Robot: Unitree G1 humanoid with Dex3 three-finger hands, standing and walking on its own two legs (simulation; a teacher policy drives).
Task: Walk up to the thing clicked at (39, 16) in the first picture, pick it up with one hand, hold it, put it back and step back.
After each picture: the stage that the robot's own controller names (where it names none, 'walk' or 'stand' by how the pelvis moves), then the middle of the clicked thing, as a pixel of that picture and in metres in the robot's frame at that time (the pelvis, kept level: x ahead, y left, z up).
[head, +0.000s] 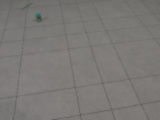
stand; (38, 17) +2.00 +0.59 -0.72
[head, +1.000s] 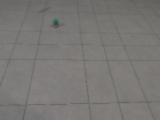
walk; (55, 23) +1.92 +0.26 -0.70
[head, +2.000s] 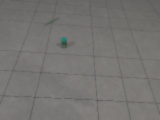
walk; (64, 42) +1.38 +0.14 -0.71
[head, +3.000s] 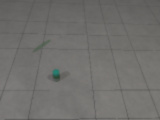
walk; (56, 75) +0.93 +0.19 -0.72
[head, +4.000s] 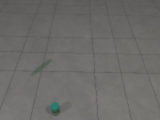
walk; (55, 109) +0.60 +0.20 -0.71
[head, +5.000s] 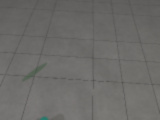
stand; out of the picture +0.43 +0.25 -0.68
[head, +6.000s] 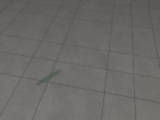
stand; out of the picture +0.42 +0.22 -0.72
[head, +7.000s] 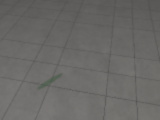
stand; out of the picture +0.41 +0.23 -0.73
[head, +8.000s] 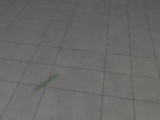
stand; out of the picture +0.40 +0.25 -0.73
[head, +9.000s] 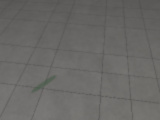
stand; out of the picture +0.39 +0.26 -0.73
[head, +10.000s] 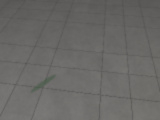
go down; out of the picture +0.39 +0.26 -0.73
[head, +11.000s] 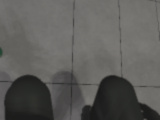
go down; out of the picture +0.44 +0.34 -0.30
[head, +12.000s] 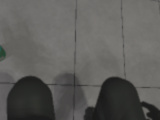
approach; out of the picture +0.43 +0.35 -0.30
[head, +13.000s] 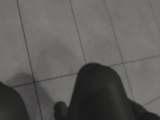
close in; out of the picture +0.39 +0.39 -0.22
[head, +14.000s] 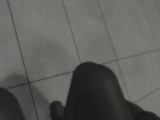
close; out of the picture +0.39 +0.40 -0.21
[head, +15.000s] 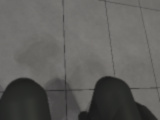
lift; out of the picture +0.35 +0.35 -0.10
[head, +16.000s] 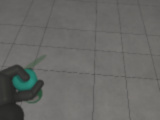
hold; (29, 87) +0.34 +0.19 +0.02
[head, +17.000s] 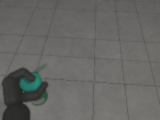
hold; (35, 89) +0.34 +0.17 +0.00
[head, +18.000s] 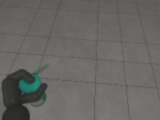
hold; (34, 91) +0.34 +0.18 -0.01
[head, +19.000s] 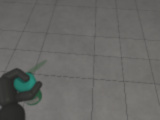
crouch; (29, 89) +0.35 +0.20 -0.02
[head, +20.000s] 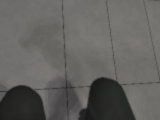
lower; out of the picture +0.44 +0.35 -0.12
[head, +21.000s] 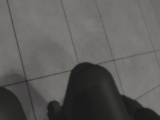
lower; out of the picture +0.38 +0.39 -0.22
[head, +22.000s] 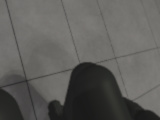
lower; out of the picture +0.38 +0.40 -0.21
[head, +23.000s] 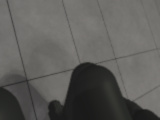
lower; out of the picture +0.37 +0.40 -0.22
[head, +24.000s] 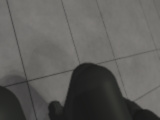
lower; out of the picture +0.37 +0.40 -0.21
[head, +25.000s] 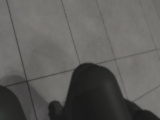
open; out of the picture +0.37 +0.40 -0.21
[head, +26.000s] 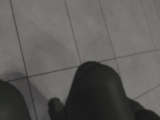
rise; out of the picture +0.37 +0.39 -0.22
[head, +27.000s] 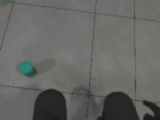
walk; (28, 69) +0.45 +0.30 -0.42
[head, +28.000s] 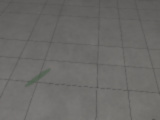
stand; out of the picture +0.38 +0.26 -0.67
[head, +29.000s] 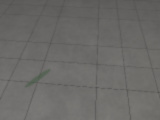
stand; out of the picture +0.39 +0.27 -0.67
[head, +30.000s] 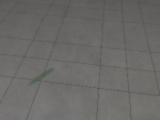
stand; out of the picture +0.40 +0.26 -0.69
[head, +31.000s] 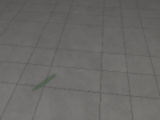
stand; out of the picture +0.40 +0.25 -0.72
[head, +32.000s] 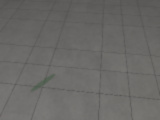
stand; out of the picture +0.37 +0.26 -0.73
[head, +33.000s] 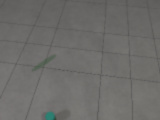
walk; (51, 118) +0.42 +0.24 -0.71
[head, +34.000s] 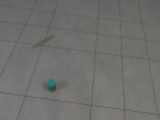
walk; (51, 86) +0.67 +0.21 -0.71
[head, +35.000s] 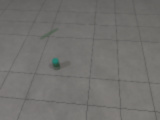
stand; (56, 64) +1.01 +0.31 -0.70
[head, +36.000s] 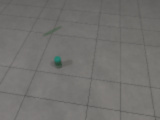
stand; (58, 62) +1.01 +0.25 -0.70
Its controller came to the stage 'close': yes
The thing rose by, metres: 0.71
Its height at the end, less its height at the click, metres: +0.00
